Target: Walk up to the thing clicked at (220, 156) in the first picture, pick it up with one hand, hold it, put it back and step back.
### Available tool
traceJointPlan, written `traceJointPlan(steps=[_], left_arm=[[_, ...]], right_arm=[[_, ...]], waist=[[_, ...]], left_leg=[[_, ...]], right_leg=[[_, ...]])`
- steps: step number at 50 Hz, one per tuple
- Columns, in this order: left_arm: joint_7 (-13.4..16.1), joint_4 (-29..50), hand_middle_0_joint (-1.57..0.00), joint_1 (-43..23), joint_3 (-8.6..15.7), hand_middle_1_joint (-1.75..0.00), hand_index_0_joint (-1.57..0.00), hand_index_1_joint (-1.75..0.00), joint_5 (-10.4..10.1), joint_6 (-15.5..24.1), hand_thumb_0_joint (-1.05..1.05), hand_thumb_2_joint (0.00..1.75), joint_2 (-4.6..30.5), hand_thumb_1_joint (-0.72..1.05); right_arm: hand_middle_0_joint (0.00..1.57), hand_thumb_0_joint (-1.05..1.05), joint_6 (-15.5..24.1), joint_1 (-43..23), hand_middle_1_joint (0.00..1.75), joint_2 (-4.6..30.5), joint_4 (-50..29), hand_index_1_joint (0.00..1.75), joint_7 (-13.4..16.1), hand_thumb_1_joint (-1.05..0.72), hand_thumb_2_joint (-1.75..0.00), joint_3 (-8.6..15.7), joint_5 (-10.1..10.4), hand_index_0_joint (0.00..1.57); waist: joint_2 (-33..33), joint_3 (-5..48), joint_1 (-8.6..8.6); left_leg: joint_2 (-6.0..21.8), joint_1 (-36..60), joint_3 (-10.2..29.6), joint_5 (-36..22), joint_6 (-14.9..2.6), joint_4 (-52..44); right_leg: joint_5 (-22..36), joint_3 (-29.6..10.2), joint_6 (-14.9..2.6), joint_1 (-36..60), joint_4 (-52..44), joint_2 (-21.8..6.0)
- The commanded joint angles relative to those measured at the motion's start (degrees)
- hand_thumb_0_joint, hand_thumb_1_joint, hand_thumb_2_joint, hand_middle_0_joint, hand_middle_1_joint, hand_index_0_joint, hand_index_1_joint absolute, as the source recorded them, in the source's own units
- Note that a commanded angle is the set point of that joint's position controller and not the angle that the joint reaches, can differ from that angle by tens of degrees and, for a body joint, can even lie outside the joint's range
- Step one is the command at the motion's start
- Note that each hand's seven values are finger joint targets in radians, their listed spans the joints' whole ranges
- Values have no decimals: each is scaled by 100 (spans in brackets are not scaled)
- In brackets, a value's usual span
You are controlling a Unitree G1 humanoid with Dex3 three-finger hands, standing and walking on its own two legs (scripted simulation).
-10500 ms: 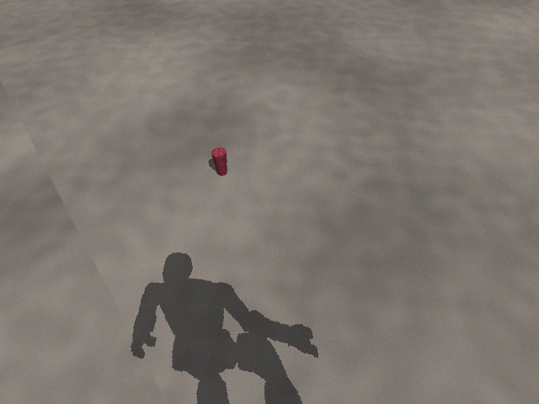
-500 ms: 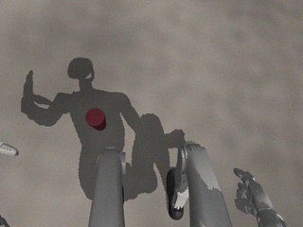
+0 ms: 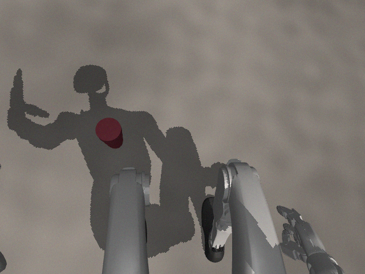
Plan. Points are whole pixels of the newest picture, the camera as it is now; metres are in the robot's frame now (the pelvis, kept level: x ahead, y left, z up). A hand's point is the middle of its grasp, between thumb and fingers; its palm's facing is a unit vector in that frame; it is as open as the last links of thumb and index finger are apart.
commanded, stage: go down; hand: left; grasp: from the side
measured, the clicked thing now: (112, 136) +0.47 +0.21 -0.33
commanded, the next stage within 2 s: approach in 0.54 s
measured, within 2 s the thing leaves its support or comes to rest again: neither
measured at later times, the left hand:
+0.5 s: hand out of the picture +0.40 +0.39 -0.02, palm faces +0.12 -0.99 -0.11, open 17.4 cm
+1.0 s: hand (18, 131) +0.41 +0.37 -0.11, palm faces +0.12 -0.99 +0.02, open 17.5 cm
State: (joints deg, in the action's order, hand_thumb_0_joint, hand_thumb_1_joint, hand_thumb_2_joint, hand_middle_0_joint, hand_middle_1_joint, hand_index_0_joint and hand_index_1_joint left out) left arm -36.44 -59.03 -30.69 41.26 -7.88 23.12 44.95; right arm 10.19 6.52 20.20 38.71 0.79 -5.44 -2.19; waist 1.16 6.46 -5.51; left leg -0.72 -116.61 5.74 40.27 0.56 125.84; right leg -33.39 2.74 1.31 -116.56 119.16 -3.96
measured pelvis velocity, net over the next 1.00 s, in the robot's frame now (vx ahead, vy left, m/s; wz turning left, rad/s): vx -0.01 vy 0.01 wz -0.05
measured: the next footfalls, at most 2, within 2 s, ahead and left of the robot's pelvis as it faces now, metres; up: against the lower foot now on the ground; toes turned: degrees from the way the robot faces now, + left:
none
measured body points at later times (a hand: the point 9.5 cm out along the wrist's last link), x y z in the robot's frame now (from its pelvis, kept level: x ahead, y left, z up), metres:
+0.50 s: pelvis +0.00 +0.01 -0.02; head +0.20 +0.07 +0.37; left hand +0.39 +0.44 -0.01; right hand +0.14 -0.28 -0.12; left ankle +0.08 +0.12 -0.37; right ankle +0.12 -0.14 -0.37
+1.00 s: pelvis -0.01 +0.01 -0.07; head +0.21 +0.10 +0.32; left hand +0.40 +0.42 -0.11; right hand +0.14 -0.28 -0.14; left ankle +0.08 +0.12 -0.37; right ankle +0.12 -0.14 -0.37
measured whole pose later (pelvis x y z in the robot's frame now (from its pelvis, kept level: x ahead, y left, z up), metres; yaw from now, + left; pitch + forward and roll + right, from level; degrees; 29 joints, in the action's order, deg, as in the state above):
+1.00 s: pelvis -0.01 +0.01 -0.07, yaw -3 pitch +27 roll -9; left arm -41.0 -74.7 -38.5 41.7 -13.7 35.7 51.0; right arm 11.2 3.2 22.8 37.6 -1.2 -12.2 -5.3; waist 5.6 -0.7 -9.1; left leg -1.1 -125.2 8.7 40.7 0.2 138.8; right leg -32.4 4.5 2.0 -123.6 129.1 -3.1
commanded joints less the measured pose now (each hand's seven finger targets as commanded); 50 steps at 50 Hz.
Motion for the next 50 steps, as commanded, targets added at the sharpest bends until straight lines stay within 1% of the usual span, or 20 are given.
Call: traceJointPlan(steps=[1,4,6,7,10,14,17,19,21,24,29,31,32,33,35,37,38,42,45,50], left_arm=[[-58,913,-3,-1222,459,-9,-3,-9,-218,362,0,9,2310,-51],[-110,870,-4,-1341,411,-10,-3,-10,-227,376,0,10,2333,-51],[-121,987,-4,-1411,537,-10,-3,-10,-224,388,0,10,2605,-50],[-142,863,-3,-1336,443,-10,-3,-10,-215,362,0,10,2486,-51],[-157,1003,-3,-1433,546,-10,-3,-10,-248,365,0,11,2670,-51],[-207,1088,-3,-1377,557,-10,-3,-10,-272,330,0,11,2645,-51],[-244,990,-3,-1298,388,-10,-3,-9,-283,268,0,10,2386,-50],[-242,1262,-4,-1549,452,-9,-4,-9,-299,312,0,9,2526,-53],[-219,1207,-4,-1399,618,-9,-4,-9,-326,331,0,9,2645,-54],[-264,960,-4,-1282,519,-10,-3,-10,-355,337,0,11,2342,-53],[-301,894,-4,-1336,613,-10,-3,-10,-317,375,0,11,2539,-52],[-320,867,-4,-1447,573,-10,-3,-10,-318,401,0,11,2490,-52],[-313,913,-7,-1494,643,-14,-4,-17,-320,415,0,15,2621,-54],[-331,924,-7,-1537,708,-8,-4,-10,-339,444,0,7,2721,-58],[-379,704,-7,-1533,704,-10,-5,-11,-376,522,0,6,2673,-56],[-470,400,-7,-1613,485,-10,-5,-11,-471,653,0,5,2347,-59],[-487,289,-7,-1623,504,-10,-5,-11,-543,740,0,5,2339,-57],[-623,-298,-7,-1678,329,-10,-5,-11,-749,1113,0,4,2152,-58],[-606,-719,-7,-1748,154,-10,-5,-11,-793,1384,0,5,2011,-56],[-265,-895,-6,-1992,288,-10,-4,-11,-634,1933,0,7,2477,-56]], right_arm=[[20,0,164,617,30,1370,-366,30,72,-91,-90,514,51,20],[20,0,182,641,30,1362,-344,30,58,-91,-90,507,37,20],[20,0,174,591,30,1400,-389,30,58,-91,-90,487,27,20],[20,0,178,651,30,1407,-337,30,57,-91,-90,494,38,20],[20,0,174,647,30,1434,-334,30,58,-90,-90,478,41,20],[20,0,154,757,30,1474,-255,30,55,-91,-91,488,49,20],[20,0,144,753,30,1499,-210,30,64,-91,-90,515,64,20],[20,0,139,781,30,1499,-207,30,61,-91,-91,533,64,20],[20,0,149,691,30,1519,-296,30,71,-91,-91,509,73,20],[20,0,142,826,30,1491,-190,30,47,-91,-91,500,57,20],[20,0,113,756,30,1536,-242,30,34,-90,-90,480,26,20],[20,0,109,715,30,1540,-272,30,32,-90,-90,474,19,20],[20,0,115,717,30,1545,-304,30,28,-92,-91,465,18,20],[20,0,104,747,30,1547,-254,30,30,-90,-90,442,5,20],[20,0,107,689,30,1555,-259,30,15,-90,-90,396,-12,20],[20,0,132,623,30,1525,-247,30,-2,-91,-90,335,-21,20],[20,0,157,514,30,1546,-330,30,-6,-90,-90,294,-26,20],[20,0,232,435,30,1594,-337,30,-46,-90,-90,116,-85,20],[20,0,247,322,30,1657,-383,30,-85,-90,-90,-43,-171,20],[20,0,190,119,30,1805,-429,30,-167,-90,-90,-297,-396,20]], waist=[[-1198,3143,129],[-979,3169,98],[-1161,3260,164],[-1154,3203,143],[-1261,3259,197],[-1582,3559,200],[-1619,3277,164],[-1649,3382,128],[-1591,3350,193],[-1448,3334,77],[-1483,3336,133],[-1501,3258,50],[-1426,3290,59],[-1416,3341,92],[-1358,3127,2],[-1107,2750,-170],[-950,2614,-207],[-860,2374,-319],[-906,2279,-457],[-1245,2375,-466]], left_leg=[[18,1978,-251,-368,-220,-1832],[-4,1694,-343,-131,-262,-1686],[-7,1702,-352,-86,-257,-1694],[10,1740,-308,-36,-246,-1721],[2,1713,-315,-29,-239,-1696],[-4,2119,-260,-629,-159,-1640],[15,2191,-167,-587,-147,-1670],[16,2192,-160,-558,-156,-1622],[0,2135,-158,-646,-164,-1599],[-9,2146,-144,-915,-152,-1514],[1,2166,-120,-967,-147,-1469],[0,2100,-137,-901,-158,-1428],[-6,1999,-152,-784,-174,-1424],[-12,1994,-200,-853,-177,-1347],[-9,1812,-181,-643,-190,-1307],[-1,1484,-167,-251,-229,-1208],[-9,1290,-167,-139,-252,-1127],[-1,1057,-160,-36,-236,-883],[17,1040,-109,-133,-193,-674],[56,1201,-11,-362,-106,-407]], right_leg=[[63,179,-301,1718,-987,195],[-164,172,-278,1818,-1042,215],[-193,178,-274,1835,-979,206],[-226,206,-282,1703,-933,214],[-225,217,-289,1704,-872,212],[236,235,-338,1557,-652,194],[234,272,-346,1226,-614,184],[226,263,-339,1247,-603,177],[297,270,-336,1320,-567,171],[449,298,-338,1360,-521,173],[485,283,-342,1299,-443,160],[444,291,-331,1279,-460,158],[344,280,-325,1321,-477,164],[391,258,-316,1413,-491,171],[208,281,-306,1300,-471,186],[-82,319,-284,1128,-508,217],[-164,348,-272,1112,-494,232],[-253,422,-268,1007,-340,277],[-154,504,-274,957,-183,302],[67,653,-282,1010,155,318]])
